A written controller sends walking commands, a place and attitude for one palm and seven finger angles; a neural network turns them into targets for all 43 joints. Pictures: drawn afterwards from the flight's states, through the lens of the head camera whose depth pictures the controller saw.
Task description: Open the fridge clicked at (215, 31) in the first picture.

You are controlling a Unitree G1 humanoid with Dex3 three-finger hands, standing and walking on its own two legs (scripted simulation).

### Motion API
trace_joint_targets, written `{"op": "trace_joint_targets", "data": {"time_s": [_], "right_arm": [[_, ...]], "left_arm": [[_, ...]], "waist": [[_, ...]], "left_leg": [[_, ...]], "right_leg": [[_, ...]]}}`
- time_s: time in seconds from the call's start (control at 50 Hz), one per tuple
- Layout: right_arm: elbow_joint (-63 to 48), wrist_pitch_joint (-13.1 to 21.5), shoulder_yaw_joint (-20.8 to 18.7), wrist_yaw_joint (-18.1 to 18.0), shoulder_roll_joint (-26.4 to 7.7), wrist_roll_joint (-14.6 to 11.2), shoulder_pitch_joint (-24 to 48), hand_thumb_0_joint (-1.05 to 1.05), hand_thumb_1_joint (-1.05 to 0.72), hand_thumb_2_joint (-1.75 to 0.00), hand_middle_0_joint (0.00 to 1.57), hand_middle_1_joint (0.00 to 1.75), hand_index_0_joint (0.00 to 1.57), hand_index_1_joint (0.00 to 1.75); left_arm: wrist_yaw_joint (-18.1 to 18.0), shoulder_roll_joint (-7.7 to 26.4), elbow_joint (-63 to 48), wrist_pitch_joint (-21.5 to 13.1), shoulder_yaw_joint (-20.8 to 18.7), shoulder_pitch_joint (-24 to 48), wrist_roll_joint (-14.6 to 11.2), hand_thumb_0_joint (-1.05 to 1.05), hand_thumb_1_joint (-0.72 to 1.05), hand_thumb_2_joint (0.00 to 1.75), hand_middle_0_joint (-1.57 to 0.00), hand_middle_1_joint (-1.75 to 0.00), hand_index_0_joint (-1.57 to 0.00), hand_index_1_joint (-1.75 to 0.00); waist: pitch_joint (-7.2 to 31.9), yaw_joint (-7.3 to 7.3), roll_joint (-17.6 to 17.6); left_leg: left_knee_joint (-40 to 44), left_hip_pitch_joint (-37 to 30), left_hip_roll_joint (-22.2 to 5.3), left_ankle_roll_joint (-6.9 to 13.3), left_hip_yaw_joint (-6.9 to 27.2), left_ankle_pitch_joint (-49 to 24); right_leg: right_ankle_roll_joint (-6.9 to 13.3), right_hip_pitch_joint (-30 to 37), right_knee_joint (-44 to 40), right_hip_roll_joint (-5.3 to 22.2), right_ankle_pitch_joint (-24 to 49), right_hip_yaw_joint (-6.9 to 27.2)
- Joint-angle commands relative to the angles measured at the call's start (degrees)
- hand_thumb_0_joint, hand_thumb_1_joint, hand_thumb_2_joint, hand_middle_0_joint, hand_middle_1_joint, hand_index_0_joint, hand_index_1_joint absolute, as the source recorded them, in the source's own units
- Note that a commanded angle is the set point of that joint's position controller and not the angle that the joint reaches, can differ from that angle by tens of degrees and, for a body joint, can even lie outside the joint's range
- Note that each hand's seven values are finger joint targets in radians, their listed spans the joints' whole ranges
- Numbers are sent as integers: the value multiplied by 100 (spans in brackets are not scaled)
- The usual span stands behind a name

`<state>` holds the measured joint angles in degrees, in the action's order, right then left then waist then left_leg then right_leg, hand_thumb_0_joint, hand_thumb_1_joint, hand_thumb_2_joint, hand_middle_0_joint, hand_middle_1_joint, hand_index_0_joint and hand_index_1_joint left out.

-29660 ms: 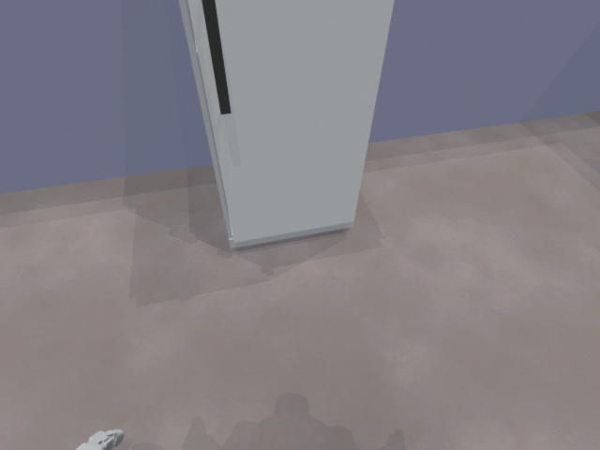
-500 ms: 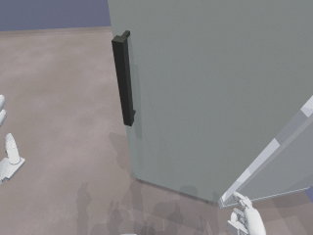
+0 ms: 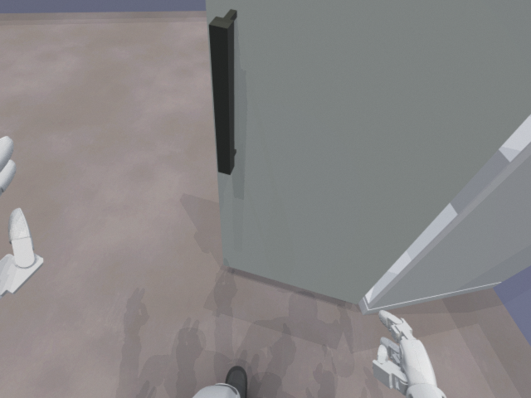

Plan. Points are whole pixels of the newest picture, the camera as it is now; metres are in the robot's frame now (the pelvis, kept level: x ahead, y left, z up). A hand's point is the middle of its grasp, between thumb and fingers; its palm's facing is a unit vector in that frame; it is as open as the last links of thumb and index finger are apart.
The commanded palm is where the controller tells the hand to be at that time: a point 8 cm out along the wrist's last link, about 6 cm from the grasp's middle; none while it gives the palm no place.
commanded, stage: step back with the hand held close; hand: left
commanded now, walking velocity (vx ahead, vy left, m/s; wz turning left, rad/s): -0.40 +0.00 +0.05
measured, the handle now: (228, 104) +0.57 +0.14 +0.10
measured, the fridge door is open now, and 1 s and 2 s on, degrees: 62 62 62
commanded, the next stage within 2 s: stop stepping back and stand still in 0.16 s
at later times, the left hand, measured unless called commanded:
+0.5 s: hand out of the picture +0.06 +0.30 +0.16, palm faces +0.47 -0.80 -0.38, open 7.4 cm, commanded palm +0.03 +0.32 +0.18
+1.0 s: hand out of the picture +0.09 +0.33 +0.15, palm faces +0.49 -0.74 -0.46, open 7.4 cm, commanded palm +0.03 +0.34 +0.18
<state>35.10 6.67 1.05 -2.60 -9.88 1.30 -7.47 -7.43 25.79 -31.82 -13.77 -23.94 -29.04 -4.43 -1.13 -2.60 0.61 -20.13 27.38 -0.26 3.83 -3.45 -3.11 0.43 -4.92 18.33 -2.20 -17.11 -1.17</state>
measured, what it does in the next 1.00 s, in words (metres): walks backwards: left foot, then right foot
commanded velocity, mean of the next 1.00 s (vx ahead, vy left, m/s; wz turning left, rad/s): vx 0.01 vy -0.05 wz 0.02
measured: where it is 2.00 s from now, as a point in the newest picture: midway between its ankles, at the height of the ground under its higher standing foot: outside the picture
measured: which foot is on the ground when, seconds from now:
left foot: down 0.00-0.34, up 0.36-0.54, down 0.56-1.00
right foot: down 0.00-0.56, up 0.58-0.88, down 0.90-1.00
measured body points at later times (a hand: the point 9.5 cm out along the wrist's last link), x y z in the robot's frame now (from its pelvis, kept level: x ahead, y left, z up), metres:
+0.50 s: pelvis -0.10 +0.02 +0.00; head -0.12 +0.07 +0.45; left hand +0.03 +0.34 +0.18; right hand +0.06 -0.22 -0.06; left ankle -0.08 +0.11 -0.69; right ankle -0.11 -0.10 -0.73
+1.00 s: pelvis -0.10 +0.03 +0.00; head -0.10 +0.04 +0.45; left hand +0.06 +0.37 +0.18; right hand +0.06 -0.19 -0.09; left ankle -0.12 +0.13 -0.73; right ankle -0.12 -0.05 -0.73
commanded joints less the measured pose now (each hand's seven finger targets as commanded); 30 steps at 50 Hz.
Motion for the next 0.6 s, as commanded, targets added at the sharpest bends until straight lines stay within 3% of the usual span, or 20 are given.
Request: {"op": "trace_joint_targets", "data": {"time_s": [0.0, 0.02, 0.04, 0.08, 0.12, 0.14, 0.18, 0.2, 0.24, 0.28, 0.3, 0.32, 0.34, 0.36, 0.38, 0.42, 0.5, 0.54, 0.56, 0.58], "right_arm": [[-752, 107, -280, -191, -764, -40, 227, 0, -90, -90, 20, 30, 20, 30], [-704, 122, -395, -215, -785, -154, 215, 0, -90, -90, 20, 30, 20, 30], [-739, 141, -417, -226, -840, -187, 237, 0, -90, -90, 20, 30, 20, 30], [-770, 99, -270, -269, -759, -135, 357, 0, -90, -90, 20, 30, 20, 30], [-799, 99, -253, -339, -945, -84, 566, 0, -90, -90, 20, 30, 20, 30], [-775, 163, -275, -322, -983, -68, 476, 0, -90, -90, 20, 30, 20, 30], [-791, 269, -369, -293, -1131, 60, 392, 0, -90, -90, 20, 30, 20, 30], [-789, 217, -384, -291, -1111, 109, 355, 0, -90, -90, 20, 30, 20, 30], [-865, 194, -408, -212, -958, 92, 291, 0, -90, -90, 20, 30, 20, 30], [-988, 237, -440, -98, -977, -82, 159, 0, -90, -90, 20, 30, 20, 30], [-988, 206, -453, -88, -938, -150, 81, 0, -90, -90, 20, 30, 20, 30], [-914, 175, -511, -87, -896, -141, -90, 0, -90, -90, 20, 30, 20, 30], [-917, 89, -488, -97, -899, -84, 41, 0, -90, -90, 20, 30, 20, 30], [-813, 18, -456, -90, -927, -7, -34, 0, -90, -90, 20, 30, 20, 30], [-785, 51, -431, -108, -788, -141, -23, 0, -90, -90, 20, 30, 20, 30], [-784, 127, -371, -233, -841, -96, 35, 0, -90, -90, 20, 30, 20, 30], [-354, 459, -344, -432, -944, -48, -303, 0, -90, -90, 20, 30, 20, 30], [-625, 579, -382, -412, -1153, -130, -280, 0, -90, -90, 20, 30, 20, 30], [-675, 628, -369, -380, -1041, -103, -223, 0, -90, -90, 20, 30, 20, 30], [-511, 686, -277, -338, -810, -21, -182, 0, -90, -90, 20, 30, 20, 30]], "left_arm": [[-102, 1469, -1105, -497, -1056, 326, -122, 0, 90, 90, -20, -30, -20, -30], [-61, 1309, -1230, -435, -882, 386, -144, 0, 90, 90, -20, -30, -20, -30], [-66, 1316, -1058, -366, -964, 182, -130, 0, 90, 90, -20, -30, -20, -30], [-47, 1290, -987, -317, -930, 100, -57, 0, 90, 90, -20, -30, -20, -30], [11, 1175, -926, -247, -788, 368, -44, 0, 90, 90, -20, -30, -20, -30], [22, 1190, -917, -305, -835, 448, -61, 0, 90, 90, -20, -30, -20, -30], [27, 1244, -665, -409, -1032, 401, -93, 0, 90, 90, -20, -30, -20, -30], [22, 1246, -657, -371, -1127, 306, -64, 0, 90, 90, -20, -30, -20, -30], [73, 1112, -760, -359, -1009, -48, -113, 0, 90, 90, -20, -30, -20, -30], [90, 984, -1100, -305, -881, -631, -117, 0, 90, 90, -20, -30, -20, -30], [77, 1050, -1333, -278, -863, -809, -106, 0, 90, 90, -20, -30, -20, -30], [14, 1223, -1575, -228, -1034, -953, -122, 0, 90, 90, -20, -30, -20, -30], [-27, 1301, -1893, -178, -1020, -707, -80, 0, 90, 90, -20, -30, -20, -30], [-80, 1361, -1871, -115, -1175, -363, -33, 0, 90, 90, -20, -30, -20, -30], [-44, 1069, -1386, 37, -974, -131, -9, 0, 90, 90, -20, -30, -20, -30], [-62, 1055, -1251, 84, -736, 851, 89, 0, 90, 90, -20, -30, -20, -30], [-272, 609, -186, -14, -279, 1464, 315, 0, 90, 90, -20, -30, -20, -30], [-266, 611, -752, -102, -22, 2004, 398, 0, 90, 90, -20, -30, -20, -30], [-258, 874, -1028, -176, -195, 2223, 438, 0, 90, 90, -20, -30, -20, -30], [-195, 938, -1003, -187, -268, 2009, 379, 0, 90, 90, -20, -30, -20, -30]], "waist": [[1323, 131, 389], [1368, 163, 1140], [1018, 227, 1031], [778, 295, 294], [384, 243, -1025], [636, 185, -1482], [664, 95, -1690], [777, 60, -1612], [1133, -8, -1503], [1422, -30, -1334], [1362, 80, -493], [1416, 114, 778], [855, 69, 1267], [665, 212, 805], [491, 266, 1123], [43, 385, 718], [171, 360, -865], [11, 326, -2294], [-84, 328, -1766], [-36, 446, -1609]], "left_leg": [[-1178, -2769, -385, -500, 368, 1173], [-1581, -2697, -151, -526, 352, 1438], [-1892, -2538, -43, -515, 286, 1480], [-1469, -2335, -153, -443, 338, 926], [17, -1747, -641, -192, 1269, -641], [744, -1511, -1093, -4, 1888, -94], [2254, -12, -1658, -167, 2714, 3694], [2415, 521, -1648, -332, 2606, 4166], [1961, 49, -1199, -517, 1710, 3233], [724, -535, -433, -584, 675, 2972], [-734, -1204, 84, -696, 172, 2707], [-2592, -1874, 455, -747, 144, 2353], [-4161, -1164, 498, -700, 442, 2431], [-4988, -248, 344, -698, 556, 2453], [-5115, 112, 52, -597, 842, 2475], [-3761, -566, -399, -501, 672, 2411], [-316, -1558, -93, -219, 199, 2442], [684, -1793, -1440, 274, 2486, 3025], [956, -1653, -1735, 488, 2966, 2922], [1195, -1744, -1694, 382, 3216, 2790]], "right_leg": [[356, -1992, -364, 1318, 1061, 557], [454, -2041, -354, 1316, 755, 386], [538, -2369, -346, 1431, 739, 454], [350, -2307, 124, 1257, 1457, 347], [-166, -1873, 958, 192, 787, -92], [-161, -1416, 1616, -200, -410, 8], [92, -267, 2686, -462, -1579, 152], [190, 270, 2791, -516, -1433, 55], [248, 334, 1992, -508, -1270, -160], [237, 180, 716, -398, -1028, -398], [302, -811, -298, 236, -1060, 125], [586, -2141, -1057, 1415, -1452, 1140], [1141, -2847, -1404, 2317, -1958, 2262], [1364, -2689, -1118, 2492, -1619, 1936], [1228, -2677, -1057, 2332, -2282, 1881], [732, -2823, -789, 1730, -2302, 1052], [421, -1603, 589, 1045, -1072, 471], [-17, -2430, 2445, 170, -1006, -72], [-67, -2646, 3003, 64, -1080, -26], [-13, -2765, 3515, 181, -1106, 142]]}}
